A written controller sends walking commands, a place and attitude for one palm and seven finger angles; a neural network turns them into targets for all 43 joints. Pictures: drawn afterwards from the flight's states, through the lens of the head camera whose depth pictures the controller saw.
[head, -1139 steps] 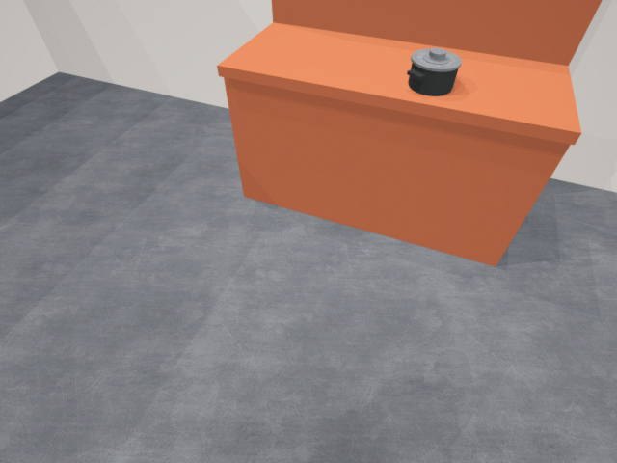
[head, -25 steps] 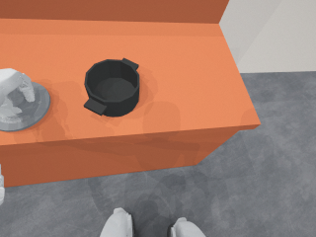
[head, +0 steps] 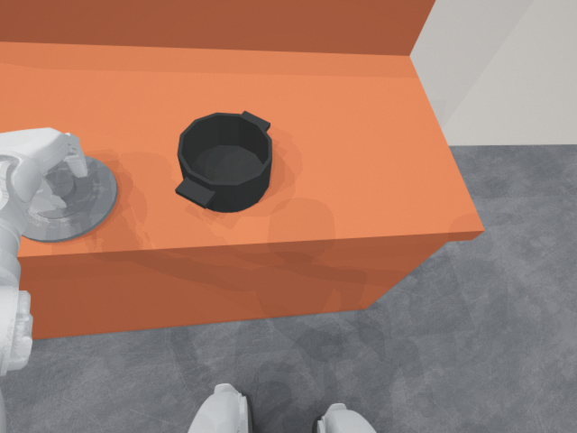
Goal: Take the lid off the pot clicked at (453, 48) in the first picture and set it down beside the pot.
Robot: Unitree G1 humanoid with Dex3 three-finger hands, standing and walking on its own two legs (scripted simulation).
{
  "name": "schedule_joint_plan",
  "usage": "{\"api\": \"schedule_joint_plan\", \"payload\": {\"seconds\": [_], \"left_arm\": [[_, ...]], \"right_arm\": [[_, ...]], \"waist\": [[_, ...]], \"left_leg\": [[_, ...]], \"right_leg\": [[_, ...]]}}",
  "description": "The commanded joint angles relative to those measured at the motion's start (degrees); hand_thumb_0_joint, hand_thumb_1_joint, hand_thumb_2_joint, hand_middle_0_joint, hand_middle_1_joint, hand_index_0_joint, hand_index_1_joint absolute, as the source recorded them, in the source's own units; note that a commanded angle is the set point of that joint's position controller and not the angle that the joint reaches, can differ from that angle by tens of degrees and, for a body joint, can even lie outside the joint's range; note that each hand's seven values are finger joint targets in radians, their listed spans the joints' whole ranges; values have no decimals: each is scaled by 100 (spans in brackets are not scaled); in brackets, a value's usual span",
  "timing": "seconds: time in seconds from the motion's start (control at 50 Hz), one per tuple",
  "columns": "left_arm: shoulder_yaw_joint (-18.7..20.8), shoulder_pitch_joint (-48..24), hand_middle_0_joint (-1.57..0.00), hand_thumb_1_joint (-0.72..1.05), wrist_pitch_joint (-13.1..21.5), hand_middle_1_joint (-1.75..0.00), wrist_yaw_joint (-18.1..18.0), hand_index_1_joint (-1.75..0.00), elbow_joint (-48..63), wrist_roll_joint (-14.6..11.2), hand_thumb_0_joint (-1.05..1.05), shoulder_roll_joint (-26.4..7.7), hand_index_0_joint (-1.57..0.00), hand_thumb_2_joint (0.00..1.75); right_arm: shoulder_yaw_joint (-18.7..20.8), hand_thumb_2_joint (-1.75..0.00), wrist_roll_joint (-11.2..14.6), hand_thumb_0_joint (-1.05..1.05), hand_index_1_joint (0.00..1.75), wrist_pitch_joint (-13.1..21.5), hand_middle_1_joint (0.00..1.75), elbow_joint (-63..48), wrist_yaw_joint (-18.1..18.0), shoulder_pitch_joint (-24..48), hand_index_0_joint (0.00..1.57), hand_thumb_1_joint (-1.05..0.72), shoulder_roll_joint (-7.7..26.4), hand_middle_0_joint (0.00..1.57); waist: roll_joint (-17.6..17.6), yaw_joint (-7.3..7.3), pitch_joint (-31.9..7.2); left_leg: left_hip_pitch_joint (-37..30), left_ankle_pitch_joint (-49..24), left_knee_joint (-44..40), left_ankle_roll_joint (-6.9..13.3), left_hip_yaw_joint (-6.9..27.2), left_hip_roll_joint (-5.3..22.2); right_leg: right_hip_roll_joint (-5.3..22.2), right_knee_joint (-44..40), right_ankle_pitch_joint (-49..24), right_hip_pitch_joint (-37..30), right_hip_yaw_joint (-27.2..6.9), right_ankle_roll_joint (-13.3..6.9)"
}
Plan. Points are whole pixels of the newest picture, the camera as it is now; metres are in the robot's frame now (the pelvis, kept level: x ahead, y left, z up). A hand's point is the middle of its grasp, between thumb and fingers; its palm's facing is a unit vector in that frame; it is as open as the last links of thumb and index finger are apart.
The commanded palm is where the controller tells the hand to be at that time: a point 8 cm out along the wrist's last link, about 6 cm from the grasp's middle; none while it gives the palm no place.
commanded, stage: open the fingers wide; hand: left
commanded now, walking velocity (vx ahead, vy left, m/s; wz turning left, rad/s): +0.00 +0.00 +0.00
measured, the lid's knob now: (56, 188) +0.47 +0.34 -0.03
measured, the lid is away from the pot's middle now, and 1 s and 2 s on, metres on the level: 0.26 0.26 0.26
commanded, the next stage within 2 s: raise the empty hand in 0.46 s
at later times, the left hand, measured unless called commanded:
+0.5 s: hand (48, 181) +0.46 +0.33 +0.01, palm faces -0.44 -0.12 -0.89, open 10.9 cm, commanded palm +0.49 +0.31 +0.06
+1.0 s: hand (36, 158) +0.47 +0.33 +0.05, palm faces -0.41 -0.12 -0.90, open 11.0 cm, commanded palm +0.49 +0.31 +0.11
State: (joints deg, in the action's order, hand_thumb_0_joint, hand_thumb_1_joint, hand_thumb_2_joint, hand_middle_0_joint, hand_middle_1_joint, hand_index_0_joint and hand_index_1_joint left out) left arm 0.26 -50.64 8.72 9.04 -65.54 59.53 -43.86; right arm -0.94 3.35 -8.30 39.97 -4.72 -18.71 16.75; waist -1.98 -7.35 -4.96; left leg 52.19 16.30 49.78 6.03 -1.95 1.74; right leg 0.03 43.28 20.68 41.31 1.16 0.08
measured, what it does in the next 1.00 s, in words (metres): stands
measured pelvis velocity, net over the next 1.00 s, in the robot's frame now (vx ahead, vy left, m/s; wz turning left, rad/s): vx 0.01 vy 0.01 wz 0.00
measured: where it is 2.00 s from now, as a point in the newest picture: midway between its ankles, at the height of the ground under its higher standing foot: outside the picture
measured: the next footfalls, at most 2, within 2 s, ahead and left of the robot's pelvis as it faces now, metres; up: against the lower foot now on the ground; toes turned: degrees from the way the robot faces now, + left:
none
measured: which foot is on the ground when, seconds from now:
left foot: down 0.00-1.00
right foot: down 0.00-1.00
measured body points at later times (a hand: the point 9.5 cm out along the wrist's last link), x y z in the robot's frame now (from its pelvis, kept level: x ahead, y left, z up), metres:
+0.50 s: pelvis +0.00 +0.01 +0.00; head +0.11 +0.05 +0.43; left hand +0.47 +0.33 +0.06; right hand -0.01 -0.28 -0.10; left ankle +0.07 +0.05 -0.69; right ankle +0.00 -0.19 -0.69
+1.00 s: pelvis +0.01 +0.01 +0.01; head +0.10 +0.05 +0.45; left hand +0.48 +0.33 +0.10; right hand +0.01 -0.28 -0.09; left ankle +0.07 +0.05 -0.69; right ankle +0.00 -0.19 -0.69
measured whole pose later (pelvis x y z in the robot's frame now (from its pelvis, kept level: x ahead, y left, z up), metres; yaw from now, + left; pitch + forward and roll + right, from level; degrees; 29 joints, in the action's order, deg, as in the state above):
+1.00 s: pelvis +0.01 +0.01 +0.01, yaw +0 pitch +17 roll -6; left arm -1.1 -54.3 5.9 12.8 -65.0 58.9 -43.4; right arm -0.6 3.5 -7.1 40.3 -4.6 -20.8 16.6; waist -2.5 -7.5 -5.3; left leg 48.5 15.6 46.6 6.7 -2.7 0.9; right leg 0.4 39.8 19.7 37.7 -0.1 -0.6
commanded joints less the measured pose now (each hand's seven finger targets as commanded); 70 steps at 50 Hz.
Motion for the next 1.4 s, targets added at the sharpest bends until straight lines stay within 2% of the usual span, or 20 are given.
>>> {"api": "schedule_joint_plan", "payload": {"seconds": [0.0, 0.08, 0.14, 0.28, 0.32, 0.38, 0.46, 0.54, 0.62, 0.7, 0.76, 0.8, 0.9, 0.94, 0.98, 1.06, 1.18, 1.24, 1.32, 1.38], "left_arm": [[349, -2598, -39, 13, -25, -95, -110, -96, 1257, -39, 0, -1735, -42, 63], [246, -2437, -35, 7, -73, -92, -15, -93, 789, -50, 0, -1656, -37, 60], [376, -2610, -32, 2, 28, -91, 22, -91, 1193, -7, 0, -1806, -32, 58], [286, -2432, -32, 2, -57, -91, -78, -91, 971, -7, 0, -1536, -32, 58], [467, -2475, -33, 2, -32, -90, -93, -90, 1054, 9, 0, -1789, -33, 58], [330, -2592, -33, 1, -117, -90, -135, -90, 951, 15, 0, -1647, -33, 59], [447, -2653, -33, 1, -104, -89, -135, -89, 1016, 64, 0, -1857, -33, 60], [177, -2678, -33, 1, -149, -89, -87, -89, 969, 16, 0, -1464, -33, 61], [378, -2981, -33, 1, -115, -89, -124, -89, 1542, 16, 0, -1722, -33, 61], [196, -2765, -33, 1, -297, -89, -111, -89, 938, -43, 0, -1472, -33, 61], [108, -3016, -33, 1, -364, -89, -51, -89, 1054, -43, 0, -1506, -33, 61], [13, -3192, -33, 1, -331, -89, 45, -89, 1263, -69, 0, -1392, -33, 61], [273, -3009, -33, 1, -257, -89, 171, -89, 1174, -90, 0, -1749, -33, 61], [160, -2822, -33, 1, -259, -89, 199, -89, 1112, -76, 0, -1532, -33, 61], [223, -2720, -33, 1, -286, -89, 223, -89, 984, -127, 0, -1584, -33, 61], [176, -2992, -33, 1, -218, -89, 286, -89, 1410, -113, 0, -1596, -33, 61], [112, -2865, -33, 1, -240, -89, 388, -89, 1195, -220, 0, -1545, -33, 61], [180, -2992, -33, 1, -189, -89, 431, -89, 1520, -223, 0, -1647, -33, 61], [250, -2881, -33, 1, -175, -89, 491, -89, 1614, -282, 0, -1686, -33, 61], [140, -2732, -33, 1, -262, -89, 534, -89, 1144, -317, 0, -1626, -33, 61]], "right_arm": [[435, -90, -29, 0, 30, 96, 30, -228, -121, -875, 20, -90, 1208, 20], [415, -90, -9, 0, 30, 81, 30, -217, -126, -904, 20, -90, 1212, 20], [453, -90, -42, 0, 30, 78, 30, -207, -134, -947, 20, -90, 1208, 20], [491, -90, -49, 0, 30, 8, 30, -186, -58, -957, 20, -90, 1184, 20], [479, -90, -61, 0, 30, 7, 30, -197, -65, -989, 20, -90, 1214, 20], [478, -90, -42, 0, 30, 32, 30, -189, -62, -975, 20, -90, 1209, 20], [456, -90, -47, 0, 30, 59, 30, -219, -91, -991, 20, -90, 1221, 20], [475, -90, -46, 0, 30, 65, 30, -204, -67, -964, 20, -90, 1207, 20], [500, -90, -67, 0, 30, 89, 30, -204, -103, -1021, 20, -90, 1196, 20], [458, -90, -10, 0, 30, 106, 30, -183, -63, -956, 20, -90, 1200, 20], [459, -90, 7, 0, 30, 123, 30, -199, -66, -964, 20, -90, 1231, 20], [462, -90, 1, 0, 30, 174, 30, -190, -85, -940, 20, -90, 1203, 20], [428, -90, 19, 0, 30, 230, 30, -217, -128, -964, 20, -90, 1218, 20], [462, -90, 15, 0, 30, 209, 30, -237, -113, -957, 20, -90, 1172, 20], [476, -90, 26, 0, 30, 207, 30, -220, -91, -954, 20, -90, 1187, 20], [496, -90, 26, 0, 30, 191, 30, -240, -80, -924, 20, -90, 1178, 20], [477, -90, 66, 0, 30, 208, 30, -218, -71, -847, 20, -90, 1179, 20], [488, -90, 65, 0, 30, 230, 30, -247, -81, -821, 20, -90, 1168, 20], [491, -90, 67, 0, 30, 231, 30, -279, -79, -770, 20, -90, 1159, 20], [462, -90, 121, 0, 30, 234, 30, -275, -70, -684, 20, -90, 1179, 20]], "waist": [[-1122, -47, -2588], [-790, -123, -2245], [-1173, -63, -2612], [-990, -90, -2408], [-1027, -32, -2553], [-866, -102, -2443], [-1050, -57, -2510], [-1141, -105, -2402], [-1328, -34, -2976], [-929, -84, -2396], [-893, -119, -2388], [-1201, -92, -2477], [-977, -14, -2424], [-1110, -7, -2427], [-768, -27, -2312], [-1135, 11, -2466], [-774, -5, -2071], [-1001, 42, -2305], [-891, 85, -2356], [-475, 43, -1812]], "left_leg": [[-4091, -854, -671, -275, 914, 114], [-3675, -478, -644, -233, 867, 83], [-4105, -860, -624, -281, 944, 129], [-4060, -732, -692, -312, 1023, 154], [-4108, -840, -714, -335, 1077, 158], [-3944, -576, -720, -286, 1029, 145], [-4018, -558, -756, -321, 1070, 156], [-4181, -536, -770, -361, 1158, 187], [-4667, -1055, -795, -424, 1247, 215], [-4216, -721, -876, -357, 1111, 169], [-4225, -403, -982, -324, 1119, 151], [-4484, -579, -1004, -349, 1140, 169], [-4407, -809, -1042, -314, 1064, 141], [-4575, -1030, -1032, -359, 1040, 125], [-4442, -974, -1051, -290, 957, 110], [-4774, -1168, -1185, -357, 1014, 129], [-4543, -965, -1309, -256, 858, 73], [-4885, -1355, -1337, -284, 880, 76], [-4969, -1564, -1410, -273, 815, 53], [-4511, -936, -1509, -205, 696, 17]], "right_leg": [[-446, -498, -214, 1232, 384, -334], [-470, -516, -47, 1307, 375, -304], [-469, -475, -167, 1351, 374, -331], [-491, -499, -78, 1521, 379, -326], [-496, -456, -97, 1460, 366, -328], [-483, -514, -69, 1418, 350, -314], [-472, -470, -42, 1448, 348, -325], [-463, -459, -2, 1680, 340, -319], [-465, -477, -212, 1467, 316, -318], [-452, -591, -139, 1381, 328, -308], [-454, -681, -67, 1269, 311, -290], [-435, -676, -143, 1303, 305, -313], [-424, -786, -266, 968, 306, -314], [-444, -834, -301, 981, 314, -317], [-447, -933, -344, 810, 315, -295], [-445, -995, -387, 755, 307, -310], [-423, -1198, -421, 458, 300, -299], [-414, -1255, -582, 329, 270, -309], [-407, -1354, -719, 85, 283, -299], [-390, -1469, -527, -8, 268, -279]]}}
